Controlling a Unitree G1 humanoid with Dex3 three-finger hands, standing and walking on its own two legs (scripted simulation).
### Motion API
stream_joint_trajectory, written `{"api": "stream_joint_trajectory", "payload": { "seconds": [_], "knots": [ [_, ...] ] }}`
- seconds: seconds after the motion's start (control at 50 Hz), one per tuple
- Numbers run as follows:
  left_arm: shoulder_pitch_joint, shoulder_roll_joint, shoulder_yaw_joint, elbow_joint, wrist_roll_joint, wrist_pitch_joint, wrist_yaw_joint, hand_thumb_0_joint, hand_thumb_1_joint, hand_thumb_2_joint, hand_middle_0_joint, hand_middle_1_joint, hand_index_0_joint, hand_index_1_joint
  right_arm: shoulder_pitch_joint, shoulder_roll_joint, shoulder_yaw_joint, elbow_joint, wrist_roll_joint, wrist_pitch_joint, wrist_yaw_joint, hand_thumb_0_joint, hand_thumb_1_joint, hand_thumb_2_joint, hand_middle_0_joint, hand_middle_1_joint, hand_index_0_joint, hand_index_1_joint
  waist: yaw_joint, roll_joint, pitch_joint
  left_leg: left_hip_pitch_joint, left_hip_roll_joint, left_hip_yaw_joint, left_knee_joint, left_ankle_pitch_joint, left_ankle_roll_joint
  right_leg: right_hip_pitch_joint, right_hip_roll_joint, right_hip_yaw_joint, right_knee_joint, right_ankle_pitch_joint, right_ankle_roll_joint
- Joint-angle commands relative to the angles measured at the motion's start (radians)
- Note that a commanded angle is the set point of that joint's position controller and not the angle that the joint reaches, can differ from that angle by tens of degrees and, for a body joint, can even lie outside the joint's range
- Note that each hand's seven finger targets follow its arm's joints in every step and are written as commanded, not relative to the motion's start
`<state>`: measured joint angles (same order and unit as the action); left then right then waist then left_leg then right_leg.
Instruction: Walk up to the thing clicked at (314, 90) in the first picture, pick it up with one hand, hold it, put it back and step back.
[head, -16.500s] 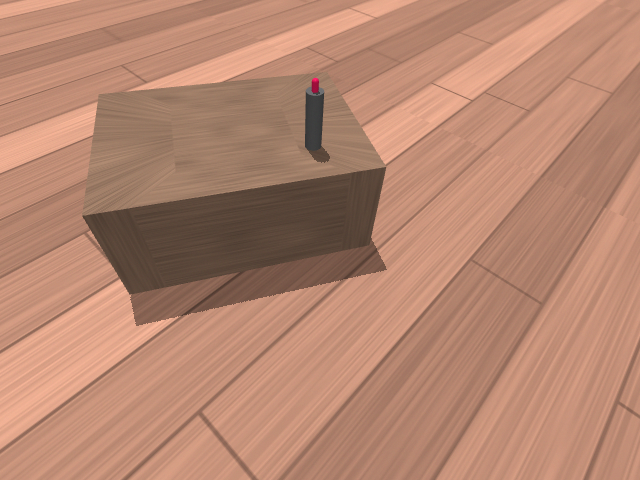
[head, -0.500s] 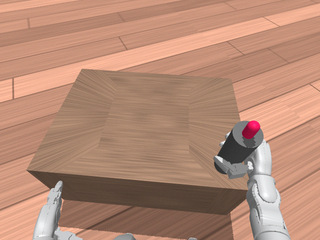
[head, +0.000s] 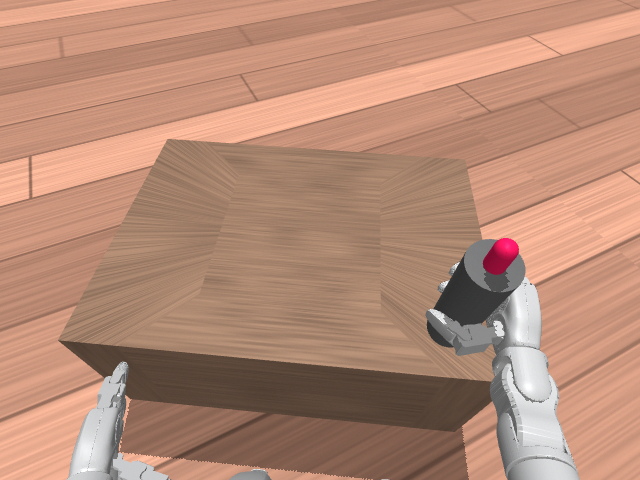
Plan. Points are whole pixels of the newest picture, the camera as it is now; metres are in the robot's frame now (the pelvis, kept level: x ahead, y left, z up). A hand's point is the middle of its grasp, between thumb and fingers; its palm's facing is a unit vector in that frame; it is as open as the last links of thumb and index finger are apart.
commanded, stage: hold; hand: right
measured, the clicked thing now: (471, 295) +0.32 -0.16 +0.08
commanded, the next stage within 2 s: crouch in 1.72 s
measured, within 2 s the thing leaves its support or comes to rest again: neither
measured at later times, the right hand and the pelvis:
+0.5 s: hand (467, 309) +0.32 -0.16 +0.04, palm faces +0.09 +1.00 +0.01, open 8.7 cm; pelvis -0.01 +0.00 +0.00, yaw +0 degrees
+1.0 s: hand (468, 303) +0.33 -0.17 +0.04, palm faces +0.08 +1.00 +0.00, open 8.8 cm; pelvis -0.01 +0.00 +0.00, yaw +0 degrees
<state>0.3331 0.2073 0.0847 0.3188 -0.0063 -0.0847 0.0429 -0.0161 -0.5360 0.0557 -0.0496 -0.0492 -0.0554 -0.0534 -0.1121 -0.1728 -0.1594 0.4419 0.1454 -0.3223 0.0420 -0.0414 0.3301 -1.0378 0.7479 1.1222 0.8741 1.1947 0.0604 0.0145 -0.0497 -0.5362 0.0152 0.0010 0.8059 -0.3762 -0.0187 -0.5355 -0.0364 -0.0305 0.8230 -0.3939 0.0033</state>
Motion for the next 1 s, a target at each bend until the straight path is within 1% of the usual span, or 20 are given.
{"api": "stream_joint_trajectory", "payload": {
  "seconds": [0.0, 0.04, 0.1, 0.14, 0.18, 0.26, 0.34, 0.38, 0.4, 0.44, 0.46, 0.52, 0.58, 0.62, 0.68, 0.76, 0.82, 0.86, 0.94, 0.98],
  "knots": [
    [-0.022, 0.123, 0.060, -0.126, -0.003, -0.050, 0.015, 0.000, -0.546, 0.049, -0.048, -0.054, -0.050, -0.051, -0.332, -0.149, -0.058, -0.284, 0.022, -0.113, -0.006, 0.000, -0.257, -1.325, 1.297, 1.440, 1.339, 1.440, -0.014, -0.049, -0.284, 0.118, -0.016, 0.012, -0.110, 0.269, 0.013, 0.153, 0.030, 0.017, -0.121, 0.239, -0.013],
    [-0.048, 0.143, 0.074, -0.147, -0.003, -0.054, 0.021, 0.000, -0.550, 0.051, -0.049, -0.052, -0.049, -0.051, -0.395, -0.163, -0.057, -0.351, 0.028, -0.121, -0.003, 0.000, -0.265, -1.319, 1.290, 1.431, 1.331, 1.431, 0.004, -0.031, -0.294, 0.111, -0.015, 0.006, -0.121, 0.247, 0.013, 0.155, 0.028, 0.015, -0.121, 0.204, -0.017],
    [-0.060, 0.170, 0.102, -0.141, -0.004, -0.063, 0.027, 0.000, -0.549, 0.050, -0.050, -0.054, -0.051, -0.052, -0.340, -0.131, -0.038, -0.267, 0.024, -0.101, -0.001, 0.000, -0.255, -1.342, 1.301, 1.453, 1.346, 1.453, 0.011, -0.022, -0.277, 0.082, -0.018, 0.016, -0.122, 0.231, 0.013, 0.169, 0.023, 0.021, -0.128, 0.194, -0.014],
    [-0.040, 0.119, 0.044, -0.130, -0.006, -0.061, 0.020, 0.000, -0.551, 0.050, -0.049, -0.051, -0.049, -0.051, -0.331, -0.129, -0.038, -0.250, 0.026, -0.099, 0.008, 0.000, -0.238, -1.322, 1.287, 1.435, 1.331, 1.435, -0.003, -0.004, -0.264, 0.100, -0.016, 0.017, -0.120, 0.255, 0.011, 0.150, 0.026, 0.021, -0.122, 0.221, -0.016],
    [-0.062, 0.122, 0.043, -0.150, -0.006, -0.061, 0.019, 0.000, -0.550, 0.050, -0.049, -0.050, -0.049, -0.050, -0.327, -0.106, -0.012, -0.258, 0.028, -0.100, 0.017, 0.000, -0.227, -1.343, 1.301, 1.458, 1.348, 1.458, -0.001, 0.012, -0.294, 0.107, -0.018, 0.021, -0.113, 0.268, 0.011, 0.160, 0.024, 0.024, -0.123, 0.238, -0.017],
    [-0.077, 0.145, 0.061, -0.160, -0.003, -0.062, 0.019, 0.000, -0.544, 0.046, -0.048, -0.050, -0.049, -0.048, -0.368, -0.156, -0.060, -0.244, 0.025, -0.108, 0.016, 0.000, -0.232, -1.340, 1.308, 1.459, 1.353, 1.459, -0.005, -0.040, -0.318, 0.106, -0.017, 0.021, -0.114, 0.247, 0.014, 0.179, 0.022, 0.025, -0.134, 0.224, -0.009],
    [-0.064, 0.120, 0.044, -0.143, -0.004, -0.063, 0.015, 0.000, -0.547, 0.049, -0.047, -0.052, -0.049, -0.050, -0.338, -0.149, -0.059, -0.270, 0.028, -0.114, 0.008, 0.000, -0.257, -1.334, 1.309, 1.452, 1.352, 1.452, -0.022, -0.055, -0.289, 0.101, -0.020, 0.024, -0.122, 0.211, 0.019, 0.169, 0.025, 0.024, -0.149, 0.191, -0.009],
    [-0.043, 0.161, 0.087, -0.119, -0.001, -0.061, 0.019, 0.000, -0.544, 0.046, -0.048, -0.053, -0.051, -0.049, -0.337, -0.149, -0.058, -0.274, 0.030, -0.119, 0.003, 0.000, -0.256, -1.335, 1.307, 1.452, 1.350, 1.452, -0.009, -0.040, -0.259, 0.091, -0.022, 0.024, -0.125, 0.204, 0.019, 0.164, 0.024, 0.023, -0.151, 0.179, -0.009],
    [-0.065, 0.150, 0.072, -0.154, 0.000, -0.067, 0.017, 0.000, -0.545, 0.048, -0.048, -0.053, -0.051, -0.050, -0.324, -0.127, -0.046, -0.240, 0.028, -0.118, 0.003, 0.000, -0.269, -1.354, 1.323, 1.470, 1.366, 1.470, 0.001, -0.012, -0.284, 0.093, -0.025, 0.027, -0.121, 0.220, 0.015, 0.172, 0.020, 0.028, -0.143, 0.196, -0.011],
    [-0.042, 0.139, 0.063, -0.126, 0.000, -0.064, 0.019, 0.000, -0.548, 0.050, -0.048, -0.052, -0.050, -0.050, -0.390, -0.175, -0.076, -0.304, 0.029, -0.128, -0.006, 0.000, -0.257, -1.338, 1.310, 1.456, 1.354, 1.455, -0.008, -0.033, -0.270, 0.096, -0.019, 0.018, -0.127, 0.209, 0.017, 0.154, 0.024, 0.022, -0.138, 0.176, -0.013],
    [-0.060, 0.142, 0.071, -0.124, -0.001, -0.066, 0.019, 0.000, -0.553, 0.052, -0.049, -0.052, -0.049, -0.051, -0.335, -0.127, -0.041, -0.247, 0.025, -0.124, -0.003, 0.000, -0.243, -1.335, 1.299, 1.449, 1.344, 1.449, -0.002, -0.018, -0.255, 0.078, -0.022, 0.019, -0.126, 0.190, 0.017, 0.149, 0.023, 0.025, -0.142, 0.159, -0.014],
    [-0.099, 0.137, 0.059, -0.123, 0.001, -0.074, 0.020, 0.000, -0.552, 0.051, -0.048, -0.050, -0.048, -0.050, -0.382, -0.144, -0.055, -0.242, 0.027, -0.138, 0.000, 0.000, -0.224, -1.340, 1.299, 1.456, 1.346, 1.456, -0.004, -0.014, -0.256, 0.068, -0.020, 0.017, -0.126, 0.165, 0.017, 0.137, 0.019, 0.027, -0.137, 0.133, -0.016],
    [-0.078, 0.127, 0.043, -0.160, 0.001, -0.070, 0.022, 0.000, -0.548, 0.047, -0.048, -0.051, -0.050, -0.049, -0.347, -0.126, -0.023, -0.257, 0.021, -0.140, 0.008, 0.000, -0.252, -1.339, 1.309, 1.457, 1.354, 1.457, -0.006, -0.022, -0.303, 0.112, -0.015, 0.009, -0.123, 0.202, 0.015, 0.152, 0.027, 0.019, -0.128, 0.166, -0.013],
    [-0.041, 0.157, 0.075, -0.141, 0.003, -0.067, 0.025, 0.000, -0.546, 0.045, -0.049, -0.051, -0.051, -0.048, -0.328, -0.138, -0.035, -0.258, 0.022, -0.135, 0.009, 0.000, -0.277, -1.332, 1.309, 1.448, 1.350, 1.447, -0.005, -0.034, -0.329, 0.125, -0.017, 0.017, -0.116, 0.245, 0.014, 0.171, 0.029, 0.022, -0.126, 0.210, -0.011],
    [-0.042, 0.116, 0.036, -0.116, 0.001, -0.064, 0.019, 0.000, -0.552, 0.050, -0.049, -0.051, -0.050, -0.050, -0.341, -0.133, -0.034, -0.264, 0.020, -0.123, 0.004, 0.000, -0.265, -1.351, 1.318, 1.467, 1.362, 1.467, -0.017, -0.065, -0.301, 0.100, -0.017, 0.016, -0.117, 0.235, 0.017, 0.169, 0.030, 0.020, -0.135, 0.206, -0.009],
    [-0.074, 0.164, 0.081, -0.148, -0.001, -0.068, 0.024, 0.000, -0.554, 0.052, -0.049, -0.049, -0.048, -0.049, -0.388, -0.168, -0.068, -0.252, 0.023, -0.124, -0.008, 0.000, -0.243, -1.351, 1.315, 1.469, 1.362, 1.469, -0.001, -0.026, -0.285, 0.097, -0.018, 0.019, -0.125, 0.210, 0.016, 0.151, 0.023, 0.027, -0.137, 0.176, -0.012],
    [-0.039, 0.132, 0.059, -0.114, 0.000, -0.062, 0.022, 0.000, -0.545, 0.046, -0.048, -0.052, -0.051, -0.049, -0.340, -0.123, -0.033, -0.205, 0.018, -0.118, -0.004, 0.000, -0.241, -1.364, 1.322, 1.482, 1.370, 1.482, -0.003, -0.033, -0.252, 0.090, -0.019, 0.022, -0.121, 0.213, 0.018, 0.146, 0.024, 0.026, -0.143, 0.181, -0.010],
    [-0.054, 0.145, 0.064, -0.150, -0.003, -0.063, 0.023, 0.000, -0.548, 0.048, -0.047, -0.049, -0.049, -0.048, -0.400, -0.164, -0.061, -0.249, 0.024, -0.125, 0.001, 0.000, -0.241, -1.342, 1.314, 1.463, 1.358, 1.463, -0.004, -0.009, -0.274, 0.095, -0.022, 0.027, -0.122, 0.205, 0.016, 0.148, 0.019, 0.031, -0.146, 0.177, -0.012],
    [-0.056, 0.149, 0.068, -0.140, -0.002, -0.068, 0.019, 0.000, -0.548, 0.048, -0.047, -0.050, -0.048, -0.048, -0.363, -0.093, 0.001, -0.199, 0.021, -0.116, 0.014, 0.000, -0.246, -1.337, 1.312, 1.458, 1.356, 1.458, 0.003, -0.031, -0.264, 0.064, -0.023, 0.027, -0.117, 0.185, 0.019, 0.157, 0.018, 0.031, -0.154, 0.156, -0.006],
    [-0.049, 0.135, 0.057, -0.134, -0.001, -0.070, 0.017, 0.000, -0.550, 0.048, -0.047, -0.048, -0.048, -0.047, -0.393, -0.116, -0.019, -0.233, 0.023, -0.122, 0.012, 0.000, -0.268, -1.339, 1.317, 1.458, 1.360, 1.458, -0.001, -0.052, -0.300, 0.070, -0.023, 0.028, -0.111, 0.212, 0.020, 0.175, 0.016, 0.033, -0.143, 0.194, -0.003]
  ]
}}
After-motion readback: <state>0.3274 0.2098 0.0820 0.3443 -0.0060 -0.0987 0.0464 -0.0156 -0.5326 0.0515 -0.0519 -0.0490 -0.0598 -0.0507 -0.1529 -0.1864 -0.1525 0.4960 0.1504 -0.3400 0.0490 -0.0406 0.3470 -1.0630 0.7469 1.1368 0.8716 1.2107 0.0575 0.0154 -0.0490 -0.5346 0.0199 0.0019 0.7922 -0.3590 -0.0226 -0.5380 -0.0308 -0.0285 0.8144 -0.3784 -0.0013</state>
